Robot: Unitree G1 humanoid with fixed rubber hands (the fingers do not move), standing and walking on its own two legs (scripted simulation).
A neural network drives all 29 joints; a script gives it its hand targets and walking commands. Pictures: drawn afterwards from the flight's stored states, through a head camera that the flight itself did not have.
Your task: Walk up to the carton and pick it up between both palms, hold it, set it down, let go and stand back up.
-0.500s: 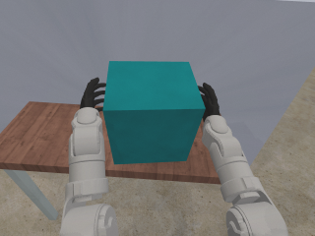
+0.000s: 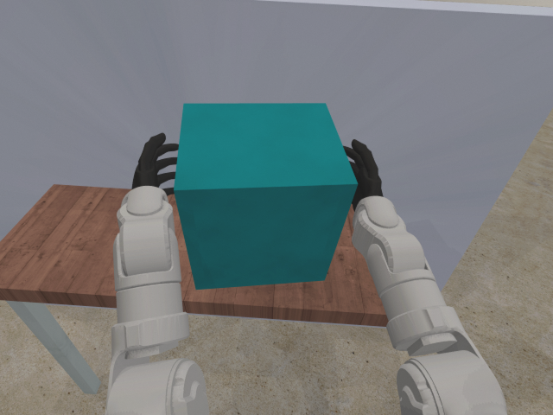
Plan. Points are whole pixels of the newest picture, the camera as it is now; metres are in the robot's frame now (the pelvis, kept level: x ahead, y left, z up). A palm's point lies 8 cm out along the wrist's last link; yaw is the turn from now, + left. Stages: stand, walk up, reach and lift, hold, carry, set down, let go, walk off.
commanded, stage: hold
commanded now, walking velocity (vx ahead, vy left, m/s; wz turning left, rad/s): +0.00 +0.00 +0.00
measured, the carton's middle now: (259, 198) +0.40 +0.01 +0.15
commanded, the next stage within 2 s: none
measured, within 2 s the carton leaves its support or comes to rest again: neither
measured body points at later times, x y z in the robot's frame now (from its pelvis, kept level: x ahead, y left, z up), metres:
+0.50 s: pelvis -0.01 +0.00 +0.00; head -0.05 +0.03 +0.45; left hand +0.37 +0.16 +0.21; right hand +0.37 -0.14 +0.19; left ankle +0.03 +0.11 -0.75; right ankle +0.03 -0.09 -0.75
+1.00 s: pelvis -0.01 +0.00 +0.00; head -0.05 +0.03 +0.45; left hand +0.37 +0.16 +0.20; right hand +0.37 -0.14 +0.19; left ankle +0.03 +0.11 -0.75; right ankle +0.03 -0.09 -0.75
